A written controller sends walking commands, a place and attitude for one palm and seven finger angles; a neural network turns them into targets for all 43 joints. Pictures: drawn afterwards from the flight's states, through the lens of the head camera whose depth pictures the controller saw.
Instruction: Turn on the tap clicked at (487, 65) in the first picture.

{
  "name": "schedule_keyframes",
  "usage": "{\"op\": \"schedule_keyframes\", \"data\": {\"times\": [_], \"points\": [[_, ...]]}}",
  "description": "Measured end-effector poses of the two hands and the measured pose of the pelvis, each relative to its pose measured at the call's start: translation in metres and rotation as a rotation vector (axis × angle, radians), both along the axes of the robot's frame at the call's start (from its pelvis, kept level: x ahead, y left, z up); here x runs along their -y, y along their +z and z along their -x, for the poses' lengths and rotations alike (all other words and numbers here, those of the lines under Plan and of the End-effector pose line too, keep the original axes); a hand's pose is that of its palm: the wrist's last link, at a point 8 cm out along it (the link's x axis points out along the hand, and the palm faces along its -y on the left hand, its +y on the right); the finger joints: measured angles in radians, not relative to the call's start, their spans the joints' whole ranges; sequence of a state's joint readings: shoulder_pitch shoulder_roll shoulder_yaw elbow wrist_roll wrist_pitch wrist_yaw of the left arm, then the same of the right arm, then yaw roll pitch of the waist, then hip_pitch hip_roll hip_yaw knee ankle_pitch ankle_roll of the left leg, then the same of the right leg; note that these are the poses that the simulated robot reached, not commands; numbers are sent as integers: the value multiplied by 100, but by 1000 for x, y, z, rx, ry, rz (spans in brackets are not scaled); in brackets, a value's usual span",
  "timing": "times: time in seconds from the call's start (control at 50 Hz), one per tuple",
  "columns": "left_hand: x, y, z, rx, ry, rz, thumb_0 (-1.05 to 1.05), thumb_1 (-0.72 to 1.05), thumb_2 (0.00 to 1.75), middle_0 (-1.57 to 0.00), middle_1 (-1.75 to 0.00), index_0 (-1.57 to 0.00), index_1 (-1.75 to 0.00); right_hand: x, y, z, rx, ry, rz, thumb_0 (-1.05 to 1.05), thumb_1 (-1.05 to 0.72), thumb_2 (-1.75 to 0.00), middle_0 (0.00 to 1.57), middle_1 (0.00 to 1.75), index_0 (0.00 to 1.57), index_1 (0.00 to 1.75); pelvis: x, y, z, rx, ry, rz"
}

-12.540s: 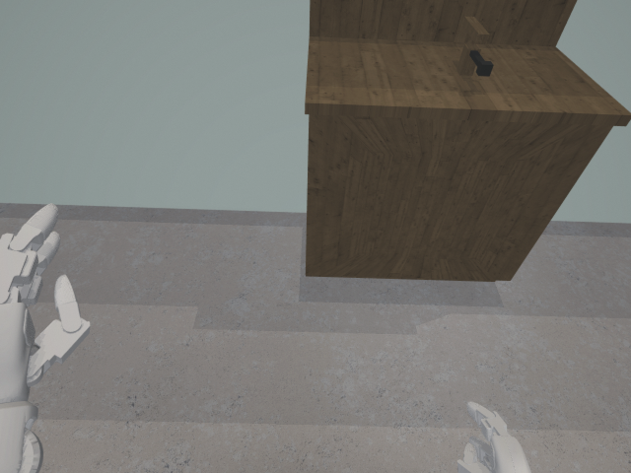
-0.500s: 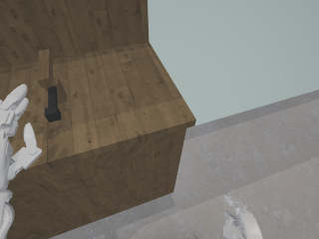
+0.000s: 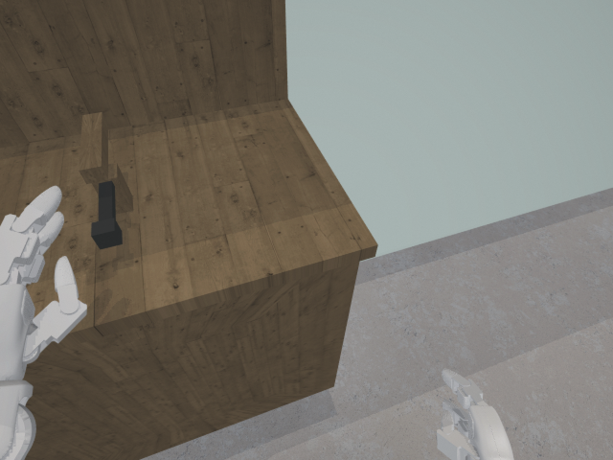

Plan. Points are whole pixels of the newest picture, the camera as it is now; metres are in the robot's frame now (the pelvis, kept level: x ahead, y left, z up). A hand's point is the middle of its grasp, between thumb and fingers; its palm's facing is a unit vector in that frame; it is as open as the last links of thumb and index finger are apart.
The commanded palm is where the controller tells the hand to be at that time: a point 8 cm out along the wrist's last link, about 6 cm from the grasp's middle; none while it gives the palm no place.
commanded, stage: come to a stop and stand still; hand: left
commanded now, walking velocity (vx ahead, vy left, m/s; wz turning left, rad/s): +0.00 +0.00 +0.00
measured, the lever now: (107, 233) +0.36 +0.30 +0.10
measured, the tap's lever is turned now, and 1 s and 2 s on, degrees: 0 0 0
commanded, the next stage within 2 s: look again from close up in 0.56 s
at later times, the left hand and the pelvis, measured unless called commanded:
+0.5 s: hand (50, 299) +0.22 +0.27 +0.16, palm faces +0.39 -0.85 -0.36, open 7.4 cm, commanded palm +0.16 +0.30 +0.18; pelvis +0.01 +0.02 +0.00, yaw +1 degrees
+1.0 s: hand (31, 312) +0.21 +0.28 +0.16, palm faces +0.42 -0.84 -0.34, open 7.4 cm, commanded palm +0.15 +0.31 +0.18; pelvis +0.00 +0.02 +0.00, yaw +2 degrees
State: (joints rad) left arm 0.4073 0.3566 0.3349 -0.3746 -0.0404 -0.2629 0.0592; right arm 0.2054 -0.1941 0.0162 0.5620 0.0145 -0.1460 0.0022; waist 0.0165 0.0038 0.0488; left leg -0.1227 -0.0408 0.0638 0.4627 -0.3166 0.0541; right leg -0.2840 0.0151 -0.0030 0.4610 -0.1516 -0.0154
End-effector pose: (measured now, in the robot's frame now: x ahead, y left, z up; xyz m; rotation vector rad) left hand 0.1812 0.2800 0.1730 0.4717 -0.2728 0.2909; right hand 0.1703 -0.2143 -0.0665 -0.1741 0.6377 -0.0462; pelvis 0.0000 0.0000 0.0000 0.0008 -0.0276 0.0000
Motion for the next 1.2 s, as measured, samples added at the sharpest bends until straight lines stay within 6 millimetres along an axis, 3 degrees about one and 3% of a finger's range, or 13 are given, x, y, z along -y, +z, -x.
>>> {"op": "schedule_keyframes", "data": {"times": [0.06, 0.16, 0.38, 0.8, 1.2], "points": [[-8, -6, 3, -16, 35, 15, 1, 89, 90, -21, -30, -21, -30, -5, -1, -2, -25, 28, 20, 1, -91, -90, 20, 30, 20, 30, 1, 1, -2, -2, 8, 3], [-20, 1, 2, 51, 92, 38, 1, 89, 90, -21, -30, -21, -30, -8, 1, -10, -47, 69, 54, 1, -91, -90, 20, 30, 20, 30, -1, 1, -5, 0, 19, 12], [-23, -2, -10, 46, 39, 50, 1, 89, 90, -21, -30, -21, -30, -9, 16, -25, -4, 28, 82, 1, -91, -90, 20, 30, 20, 30, -13, 2, -11, -1, 19, 21], [-40, -4, 10, 53, 82, 59, 1, 89, 90, -21, -30, -21, -30, -28, 7, -5, -59, 33, 68, 1, -91, -90, 20, 30, 20, 30, -24, 1, -1, 20, 27, 25], [-35, -3, 14, 52, 88, 52, 1, 89, 90, -21, -30, -21, -30, -14, 8, -2, -62, 15, 79, 1, -91, -90, 20, 30, 20, 30, -17, 1, 1, 23, 32, 21]]}}
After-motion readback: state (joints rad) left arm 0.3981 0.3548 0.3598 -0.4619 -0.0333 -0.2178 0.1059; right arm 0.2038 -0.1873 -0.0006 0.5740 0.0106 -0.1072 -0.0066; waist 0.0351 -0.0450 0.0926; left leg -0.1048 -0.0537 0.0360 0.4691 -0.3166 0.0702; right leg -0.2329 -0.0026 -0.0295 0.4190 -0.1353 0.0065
